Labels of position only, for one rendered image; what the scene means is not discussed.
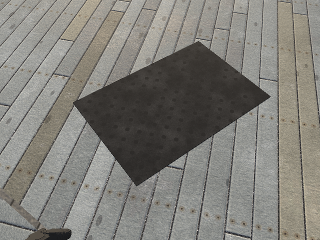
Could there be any left robot hand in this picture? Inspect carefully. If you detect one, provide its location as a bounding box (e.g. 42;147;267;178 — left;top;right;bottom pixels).
25;228;72;240

